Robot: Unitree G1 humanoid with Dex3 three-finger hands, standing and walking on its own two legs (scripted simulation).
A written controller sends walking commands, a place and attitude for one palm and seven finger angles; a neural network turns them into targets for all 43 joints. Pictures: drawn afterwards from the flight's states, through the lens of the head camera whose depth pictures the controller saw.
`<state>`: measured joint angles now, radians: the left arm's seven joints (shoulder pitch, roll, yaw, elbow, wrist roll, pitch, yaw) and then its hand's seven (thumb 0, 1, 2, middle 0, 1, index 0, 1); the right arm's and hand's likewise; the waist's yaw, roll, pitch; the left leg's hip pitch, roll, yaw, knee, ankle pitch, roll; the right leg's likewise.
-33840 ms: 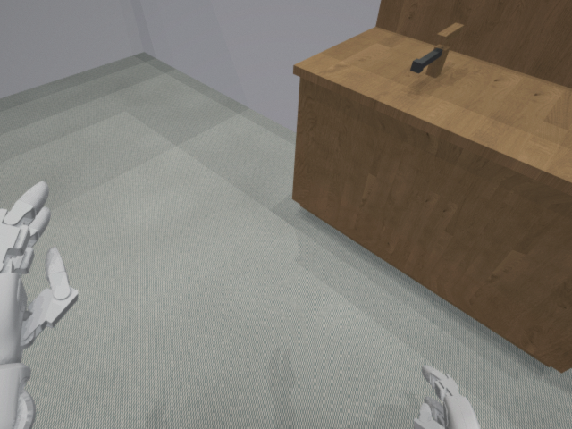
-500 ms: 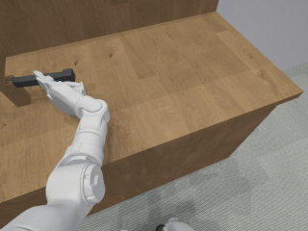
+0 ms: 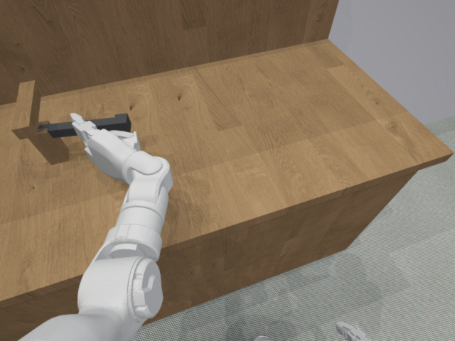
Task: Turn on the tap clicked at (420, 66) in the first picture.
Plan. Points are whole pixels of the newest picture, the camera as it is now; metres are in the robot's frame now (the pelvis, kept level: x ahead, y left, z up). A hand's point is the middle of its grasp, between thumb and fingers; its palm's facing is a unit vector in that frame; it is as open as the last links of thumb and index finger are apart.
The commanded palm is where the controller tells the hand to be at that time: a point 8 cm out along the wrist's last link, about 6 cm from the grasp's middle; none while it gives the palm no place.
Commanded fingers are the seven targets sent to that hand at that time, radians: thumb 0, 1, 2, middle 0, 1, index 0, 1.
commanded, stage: lift the hand up off the lever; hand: left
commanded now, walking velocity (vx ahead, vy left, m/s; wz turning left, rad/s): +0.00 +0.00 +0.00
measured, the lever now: (122, 123) +0.52 +0.20 +0.08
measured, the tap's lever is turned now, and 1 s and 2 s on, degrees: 79 79 79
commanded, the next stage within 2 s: draw the hand back beside the body in 1.72 s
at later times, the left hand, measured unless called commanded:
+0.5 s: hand (128, 134) +0.46 +0.17 +0.11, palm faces +0.81 -0.58 -0.12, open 7.8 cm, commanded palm +0.40 +0.19 +0.12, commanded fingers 0.00 0.90 0.90 -0.15 -0.15 -0.15 -0.15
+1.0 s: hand (125, 129) +0.44 +0.17 +0.14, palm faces +0.80 -0.59 -0.12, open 7.8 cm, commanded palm +0.39 +0.18 +0.14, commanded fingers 0.00 0.90 0.90 -0.15 -0.15 -0.15 -0.15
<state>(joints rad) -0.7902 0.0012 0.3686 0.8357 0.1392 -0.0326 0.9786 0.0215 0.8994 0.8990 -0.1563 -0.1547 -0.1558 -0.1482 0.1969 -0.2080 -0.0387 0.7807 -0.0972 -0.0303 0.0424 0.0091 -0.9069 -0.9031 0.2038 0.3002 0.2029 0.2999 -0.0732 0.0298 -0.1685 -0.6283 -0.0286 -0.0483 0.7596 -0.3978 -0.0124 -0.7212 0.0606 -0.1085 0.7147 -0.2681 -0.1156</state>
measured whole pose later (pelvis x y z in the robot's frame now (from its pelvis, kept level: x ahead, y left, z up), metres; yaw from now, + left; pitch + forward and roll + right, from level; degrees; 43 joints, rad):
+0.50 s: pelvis +0.00 +0.00 +0.01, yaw +0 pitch +13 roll +1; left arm -0.76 0.00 0.35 0.76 0.11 0.03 0.96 0.02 0.90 0.90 -0.16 -0.15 -0.16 -0.15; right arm 0.21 -0.22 -0.04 0.80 -0.08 -0.01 0.03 0.01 -0.91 -0.90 0.20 0.30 0.20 0.30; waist -0.06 0.03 -0.15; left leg -0.56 -0.03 -0.05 0.70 -0.37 -0.01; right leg -0.65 0.06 -0.10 0.65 -0.24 -0.11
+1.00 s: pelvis +0.00 +0.00 +0.01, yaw +0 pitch +10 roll +1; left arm -0.75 -0.04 0.29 0.69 0.10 0.12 0.96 0.02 0.90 0.90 -0.16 -0.15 -0.16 -0.15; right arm 0.14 -0.21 -0.03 0.79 -0.07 -0.01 0.01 0.01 -0.91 -0.90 0.20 0.30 0.20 0.30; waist -0.03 0.03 -0.13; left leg -0.48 -0.03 -0.05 0.65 -0.35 -0.01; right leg -0.57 0.06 -0.11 0.60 -0.23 -0.11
